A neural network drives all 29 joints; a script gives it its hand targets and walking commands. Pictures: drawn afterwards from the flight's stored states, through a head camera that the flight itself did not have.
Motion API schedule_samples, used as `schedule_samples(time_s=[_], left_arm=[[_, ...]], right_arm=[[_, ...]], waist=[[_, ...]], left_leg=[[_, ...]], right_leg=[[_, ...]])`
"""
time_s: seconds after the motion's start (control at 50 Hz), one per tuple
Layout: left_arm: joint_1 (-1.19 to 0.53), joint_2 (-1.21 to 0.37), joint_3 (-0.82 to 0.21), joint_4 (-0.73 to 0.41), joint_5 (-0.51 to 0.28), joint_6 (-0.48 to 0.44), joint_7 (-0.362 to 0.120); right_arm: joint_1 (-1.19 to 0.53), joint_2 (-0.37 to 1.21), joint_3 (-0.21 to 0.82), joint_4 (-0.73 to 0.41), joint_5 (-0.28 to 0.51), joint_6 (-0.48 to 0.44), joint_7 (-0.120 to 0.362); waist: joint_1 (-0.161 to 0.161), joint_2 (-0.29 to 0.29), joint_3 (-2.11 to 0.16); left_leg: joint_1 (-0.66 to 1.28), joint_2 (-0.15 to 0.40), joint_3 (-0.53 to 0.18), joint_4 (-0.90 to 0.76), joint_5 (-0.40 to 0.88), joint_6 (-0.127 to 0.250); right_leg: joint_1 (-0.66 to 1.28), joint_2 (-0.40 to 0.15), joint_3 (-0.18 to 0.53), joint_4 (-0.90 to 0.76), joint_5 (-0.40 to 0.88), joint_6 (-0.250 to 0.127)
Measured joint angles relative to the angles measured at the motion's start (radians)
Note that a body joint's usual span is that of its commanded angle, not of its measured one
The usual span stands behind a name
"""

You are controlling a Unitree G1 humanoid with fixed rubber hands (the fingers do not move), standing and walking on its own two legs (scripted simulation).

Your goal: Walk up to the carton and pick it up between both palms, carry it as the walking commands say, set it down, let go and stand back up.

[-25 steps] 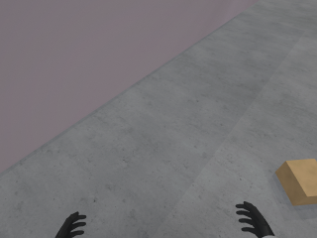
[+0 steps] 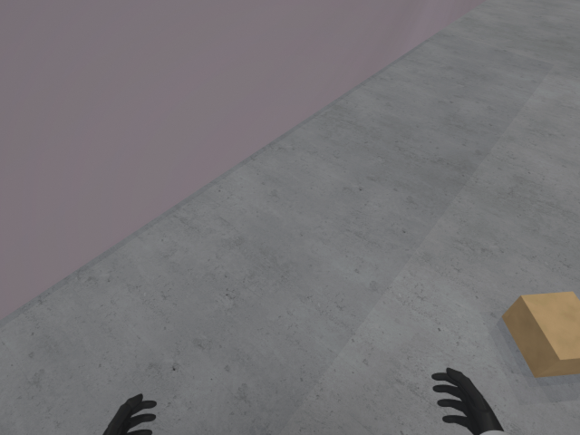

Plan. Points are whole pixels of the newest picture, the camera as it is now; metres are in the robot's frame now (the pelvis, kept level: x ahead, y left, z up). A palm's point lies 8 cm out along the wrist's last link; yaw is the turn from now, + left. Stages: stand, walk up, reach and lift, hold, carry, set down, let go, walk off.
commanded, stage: walk up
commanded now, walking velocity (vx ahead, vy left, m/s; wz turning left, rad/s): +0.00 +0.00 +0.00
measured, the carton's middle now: (554, 333) +0.57 -0.92 -0.68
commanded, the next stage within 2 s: none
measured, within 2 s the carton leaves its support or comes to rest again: neither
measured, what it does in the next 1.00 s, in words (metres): steps on the spot, turning right: left foot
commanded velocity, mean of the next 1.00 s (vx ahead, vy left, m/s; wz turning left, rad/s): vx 0.10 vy -0.03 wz -0.44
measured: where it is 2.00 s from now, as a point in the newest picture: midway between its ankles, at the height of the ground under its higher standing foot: outside the picture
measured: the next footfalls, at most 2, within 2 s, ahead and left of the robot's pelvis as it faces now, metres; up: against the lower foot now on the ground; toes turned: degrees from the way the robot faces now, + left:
left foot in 0.78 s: +0.01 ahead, +0.13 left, +0.00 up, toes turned -18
right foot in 1.16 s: -0.05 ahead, -0.21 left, +0.00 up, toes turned -34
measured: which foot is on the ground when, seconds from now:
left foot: down 0.00-0.34, up 0.36-0.76, down 0.78-1.00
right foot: down 0.00-0.78, up 0.80-1.00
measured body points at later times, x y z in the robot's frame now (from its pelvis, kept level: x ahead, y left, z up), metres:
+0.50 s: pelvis -0.03 -0.03 +0.01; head -0.02 -0.07 +0.45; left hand +0.13 +0.21 -0.09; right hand +0.07 -0.31 -0.11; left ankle -0.02 +0.14 -0.67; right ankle +0.01 -0.11 -0.72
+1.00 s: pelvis -0.06 +0.00 +0.01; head -0.02 -0.01 +0.46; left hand +0.16 +0.16 -0.11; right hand -0.08 -0.29 -0.09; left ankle -0.03 +0.14 -0.72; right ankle -0.07 -0.16 -0.66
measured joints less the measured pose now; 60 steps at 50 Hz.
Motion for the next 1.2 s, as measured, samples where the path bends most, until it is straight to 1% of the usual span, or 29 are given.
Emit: schedule_samples(time_s=[0.1,0.14,0.2,0.24,0.28,0.32,0.34,0.36,0.4,0.44,0.5,0.58,0.64,0.68,0.72,0.76,0.78,0.8,0.82,0.84,0.86,0.92,0.96,1.04,1.1,1.14,1.16,1.18,1.2], left_arm=[[0.001,0.002,0.000,0.011,0.000,0.000,-0.005],[0.003,0.002,0.000,0.012,0.000,0.012,-0.015],[0.004,0.002,0.000,0.012,0.000,0.036,-0.015],[0.011,0.002,0.000,0.012,0.000,0.052,-0.015],[0.015,0.002,0.000,0.012,0.000,0.064,-0.018],[0.018,0.003,0.000,0.013,0.000,0.065,-0.021],[0.018,0.003,0.000,0.014,0.000,0.065,-0.022],[0.018,0.002,0.000,0.015,0.000,0.065,-0.022],[0.031,0.002,0.000,0.015,0.000,0.065,-0.024],[0.046,0.002,0.000,0.015,0.000,0.067,-0.024],[0.052,0.002,0.000,0.014,0.000,0.070,-0.020],[0.052,0.002,0.000,0.015,0.000,0.070,-0.020],[0.052,0.002,0.000,0.015,0.000,0.070,-0.020],[0.052,0.002,0.000,0.015,0.000,0.070,-0.020],[0.052,0.002,0.000,0.015,0.000,0.071,-0.020],[0.052,0.002,0.000,0.015,0.000,0.073,-0.022],[0.051,0.002,0.000,0.015,0.000,0.075,-0.022],[0.051,0.002,0.000,0.015,0.000,0.076,-0.022],[0.052,0.002,0.001,0.016,0.000,0.079,-0.023],[0.052,0.002,0.001,0.016,0.000,0.081,-0.026],[0.051,0.002,0.004,0.016,0.000,0.081,-0.033],[0.046,0.002,0.010,0.016,0.000,0.083,-0.078],[0.034,0.002,0.010,0.015,0.000,0.083,-0.098],[0.003,0.003,0.010,0.015,0.000,0.083,-0.111],[-0.014,0.003,0.010,0.015,0.000,0.083,-0.112],[-0.014,0.003,0.010,0.014,0.000,0.075,-0.109],[-0.015,0.003,0.010,0.014,0.000,0.063,-0.102],[-0.015,0.001,0.009,0.015,0.000,0.052,-0.093],[-0.006,0.001,0.008,0.015,0.000,0.044,-0.082]], right_arm=[[0.000,0.000,0.000,0.001,0.000,0.004,0.000],[0.000,0.000,0.000,0.001,0.000,0.042,0.000],[0.000,0.000,0.000,0.001,0.000,0.082,-0.007],[0.000,0.000,0.000,0.001,0.000,0.096,-0.007],[0.000,0.000,0.000,0.000,0.000,0.107,-0.010],[0.000,0.000,0.000,0.000,0.000,0.117,-0.011],[0.000,0.000,0.000,0.001,0.000,0.124,-0.011],[0.000,0.000,0.000,0.003,0.000,0.131,-0.011],[0.000,0.000,0.000,0.006,0.000,0.150,-0.011],[0.000,0.000,0.000,0.005,0.000,0.153,-0.011],[0.000,0.000,0.000,0.005,0.000,0.153,-0.011],[0.000,0.000,0.000,0.005,0.000,0.150,-0.011],[0.000,0.000,0.000,0.005,0.000,0.148,-0.011],[0.000,0.000,0.000,0.005,0.000,0.145,-0.011],[0.000,-0.001,0.000,0.004,0.000,0.142,-0.011],[0.001,-0.001,0.000,0.004,0.000,0.136,-0.012],[0.003,-0.001,0.000,0.006,0.000,0.131,-0.013],[0.005,0.000,0.000,0.010,0.000,0.128,-0.013],[0.010,0.000,0.000,0.011,0.000,0.127,-0.013],[0.013,0.000,0.000,0.011,0.000,0.125,-0.013],[0.014,0.000,0.000,0.011,0.000,0.120,-0.014],[0.032,0.000,0.000,0.011,0.000,0.087,-0.024],[0.053,0.000,0.000,0.013,0.000,0.066,-0.027],[0.102,0.000,0.000,0.030,0.000,0.046,-0.027],[0.128,0.000,0.000,0.055,0.000,0.048,-0.018],[0.147,0.001,0.000,0.070,0.000,0.054,-0.010],[0.157,0.000,0.000,0.072,0.000,0.058,-0.005],[0.156,-0.003,0.001,0.074,0.000,0.063,0.000],[0.156,-0.003,0.001,0.074,0.000,0.066,0.009]], waist=[[0.000,0.000,0.000],[0.002,0.000,0.001],[0.017,0.001,0.019],[0.032,0.000,0.024],[0.032,0.000,0.028],[0.032,-0.001,0.031],[0.030,-0.001,0.035],[0.025,0.004,0.043],[0.027,0.005,0.048],[0.032,0.005,0.052],[0.033,0.006,0.057],[0.033,0.006,0.057],[0.033,0.006,0.057],[0.032,0.007,0.058],[0.031,0.007,0.056],[0.028,0.008,0.052],[0.024,0.010,0.048],[0.023,0.008,0.054],[0.028,0.005,0.055],[0.028,0.005,0.055],[0.024,0.004,0.055],[0.016,0.001,0.043],[0.007,0.000,0.039],[-0.021,-0.001,0.037],[-0.046,-0.002,0.027],[-0.052,-0.002,0.007],[-0.048,-0.002,0.003],[-0.038,0.010,0.017],[-0.028,0.015,0.022]], left_leg=[[0.000,0.000,0.000,0.000,0.003,0.000],[0.000,0.001,0.002,0.000,0.003,0.000],[0.000,0.014,0.026,0.000,0.004,0.000],[0.001,0.034,0.062,0.000,0.001,-0.001],[0.000,0.053,0.091,0.000,0.001,-0.009],[0.000,0.067,0.121,0.001,0.000,-0.022],[0.000,0.072,0.132,0.008,-0.005,-0.028],[-0.001,0.072,0.129,0.030,-0.036,-0.028],[-0.016,0.051,0.089,0.116,-0.134,-0.028],[-0.023,0.032,0.061,0.183,-0.145,-0.028],[-0.024,0.026,0.035,0.227,-0.130,-0.028],[-0.024,0.026,0.001,0.228,-0.128,-0.028],[-0.024,0.022,-0.008,0.227,-0.129,-0.028],[-0.024,0.015,-0.008,0.205,-0.135,-0.028],[-0.023,0.006,-0.008,0.148,-0.137,-0.028],[0.004,-0.001,-0.002,0.012,-0.127,-0.028],[0.019,0.001,-0.001,-0.064,-0.094,-0.028],[0.020,0.009,0.003,-0.081,-0.021,-0.028],[0.020,0.019,0.018,-0.082,0.010,-0.027],[0.020,0.032,0.031,-0.082,0.016,-0.025],[0.020,0.044,0.042,-0.083,0.013,-0.025],[0.021,0.079,0.074,-0.085,-0.001,-0.026],[0.028,0.102,0.094,-0.088,-0.006,-0.033],[0.059,0.148,0.131,-0.090,-0.028,-0.053],[0.091,0.177,0.160,-0.090,-0.054,-0.078],[0.108,0.193,0.180,-0.080,-0.080,-0.092],[0.108,0.202,0.179,-0.039,-0.110,-0.091],[0.101,0.206,0.148,0.048,-0.138,-0.087],[0.077,0.187,0.100,0.160,-0.171,-0.086]], right_leg=[[0.000,0.000,0.000,0.000,0.003,0.000],[-0.001,0.001,0.002,0.000,0.004,0.000],[-0.023,0.007,0.008,0.023,0.001,0.000],[-0.065,0.007,-0.003,0.104,-0.097,0.000],[-0.083,0.005,-0.014,0.124,-0.143,0.000],[-0.075,0.001,-0.017,0.094,-0.118,0.000],[-0.071,-0.001,-0.016,0.062,-0.012,0.000],[-0.070,0.003,-0.015,0.061,0.051,-0.012],[-0.066,0.015,0.001,0.058,0.037,-0.049],[-0.057,0.022,0.026,0.035,0.032,-0.065],[-0.052,0.030,0.051,-0.011,0.066,-0.066],[-0.063,0.043,0.074,-0.058,0.111,-0.066],[-0.077,0.053,0.089,-0.077,0.137,-0.066],[-0.093,0.060,0.098,-0.083,0.152,-0.065],[-0.116,0.068,0.106,-0.086,0.166,-0.060],[-0.142,0.080,0.112,-0.086,0.181,-0.046],[-0.158,0.090,0.113,-0.082,0.181,-0.037],[-0.166,0.100,0.115,-0.066,0.142,-0.034],[-0.182,0.103,0.108,-0.028,0.069,-0.033],[-0.205,0.102,0.097,0.027,0.025,-0.033],[-0.228,0.100,0.088,0.091,0.015,-0.033],[-0.300,0.071,0.068,0.288,0.031,-0.033],[-0.327,0.043,0.066,0.340,0.057,-0.033],[-0.323,-0.004,0.061,0.314,0.061,-0.033],[-0.254,-0.030,0.033,0.176,0.010,-0.033],[-0.174,-0.037,-0.003,0.061,-0.011,-0.033],[-0.134,-0.033,-0.015,0.019,-0.004,-0.032],[-0.122,-0.016,-0.016,0.036,0.004,-0.027],[-0.109,-0.003,-0.013,0.049,-0.005,-0.026]])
